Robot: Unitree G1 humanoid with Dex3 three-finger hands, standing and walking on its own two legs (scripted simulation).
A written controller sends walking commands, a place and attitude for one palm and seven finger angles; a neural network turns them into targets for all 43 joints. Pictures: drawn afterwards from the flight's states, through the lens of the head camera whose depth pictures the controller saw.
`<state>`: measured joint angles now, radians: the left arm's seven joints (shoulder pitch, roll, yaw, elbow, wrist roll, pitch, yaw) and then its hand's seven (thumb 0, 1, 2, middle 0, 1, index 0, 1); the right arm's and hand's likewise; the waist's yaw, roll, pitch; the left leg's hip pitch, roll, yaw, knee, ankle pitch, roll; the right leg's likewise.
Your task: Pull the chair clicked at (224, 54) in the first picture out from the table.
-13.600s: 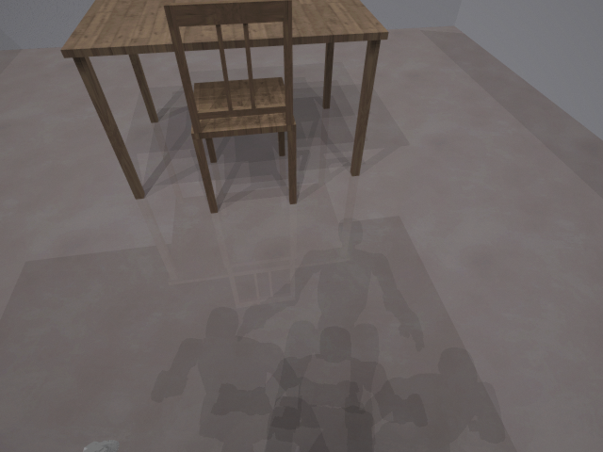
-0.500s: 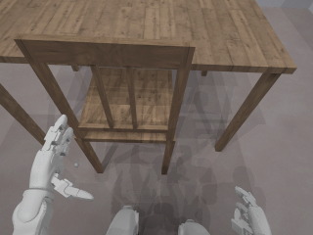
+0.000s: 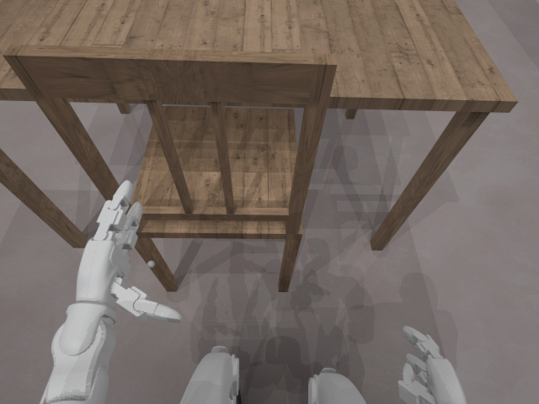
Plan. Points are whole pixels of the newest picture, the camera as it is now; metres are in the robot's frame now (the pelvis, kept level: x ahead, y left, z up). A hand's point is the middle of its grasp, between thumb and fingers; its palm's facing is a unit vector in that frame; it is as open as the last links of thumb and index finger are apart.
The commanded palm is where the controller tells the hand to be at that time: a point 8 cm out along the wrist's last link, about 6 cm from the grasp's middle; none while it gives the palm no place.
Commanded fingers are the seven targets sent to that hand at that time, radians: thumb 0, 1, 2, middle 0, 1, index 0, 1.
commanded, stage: aim the fingers beside a spindle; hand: left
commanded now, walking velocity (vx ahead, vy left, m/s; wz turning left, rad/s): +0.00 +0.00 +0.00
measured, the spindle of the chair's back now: (174, 165) +0.49 +0.19 +0.01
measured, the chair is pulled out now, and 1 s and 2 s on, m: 0.00 0.00 0.00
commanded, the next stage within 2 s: push the fingers through the gap in 1.18 s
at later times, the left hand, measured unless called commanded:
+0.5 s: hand (170, 244) +0.34 +0.17 +0.02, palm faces +0.02 -1.00 -0.04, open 16.9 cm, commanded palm +0.32 +0.22 +0.01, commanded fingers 0.00 -0.50 0.30 -0.06 -0.08 -0.06 -0.08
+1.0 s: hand (174, 244) +0.34 +0.16 +0.01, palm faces +0.03 -1.00 -0.04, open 16.9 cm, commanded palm +0.32 +0.21 +0.01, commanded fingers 0.00 -0.50 0.30 -0.06 -0.08 -0.06 -0.08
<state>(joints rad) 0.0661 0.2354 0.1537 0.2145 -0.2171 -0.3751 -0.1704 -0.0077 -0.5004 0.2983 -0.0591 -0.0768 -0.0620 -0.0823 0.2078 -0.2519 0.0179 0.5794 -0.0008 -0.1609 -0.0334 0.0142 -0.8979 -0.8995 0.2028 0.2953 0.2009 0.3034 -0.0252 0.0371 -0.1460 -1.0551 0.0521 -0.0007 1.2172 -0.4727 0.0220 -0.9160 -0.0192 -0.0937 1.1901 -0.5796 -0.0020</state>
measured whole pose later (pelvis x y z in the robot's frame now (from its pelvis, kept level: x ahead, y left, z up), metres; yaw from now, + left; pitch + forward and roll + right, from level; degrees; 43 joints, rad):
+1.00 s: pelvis -0.01 -0.01 -0.02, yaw -1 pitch +21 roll -3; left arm -0.14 0.23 0.16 0.41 -0.18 -0.43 -0.12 -0.01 -0.50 0.30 -0.06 -0.08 -0.06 -0.08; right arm 0.20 -0.25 0.01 0.60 -0.01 -0.08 -0.02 0.01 -0.90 -0.90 0.20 0.30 0.20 0.30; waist -0.04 0.04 -0.15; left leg -1.17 0.06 0.00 1.29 -0.49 0.02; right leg -1.04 -0.01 -0.08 1.28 -0.60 -0.01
